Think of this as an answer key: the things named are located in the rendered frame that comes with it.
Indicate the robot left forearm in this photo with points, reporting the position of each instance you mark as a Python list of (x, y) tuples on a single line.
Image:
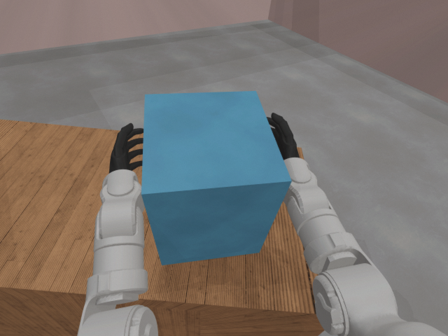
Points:
[(118, 268)]

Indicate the robot left upper arm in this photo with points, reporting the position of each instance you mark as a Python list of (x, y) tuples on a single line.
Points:
[(136, 320)]

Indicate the robot left hand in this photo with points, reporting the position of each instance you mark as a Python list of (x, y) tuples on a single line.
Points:
[(120, 156)]

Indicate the carton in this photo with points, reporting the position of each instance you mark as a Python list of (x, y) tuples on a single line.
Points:
[(213, 177)]

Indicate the pedestal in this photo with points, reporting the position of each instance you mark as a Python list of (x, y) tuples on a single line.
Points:
[(50, 182)]

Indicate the robot right upper arm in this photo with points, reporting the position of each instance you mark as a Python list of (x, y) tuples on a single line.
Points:
[(356, 301)]

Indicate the robot right forearm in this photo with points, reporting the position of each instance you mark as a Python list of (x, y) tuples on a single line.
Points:
[(327, 245)]

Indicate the robot right hand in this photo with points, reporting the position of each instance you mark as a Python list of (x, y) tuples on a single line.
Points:
[(283, 136)]

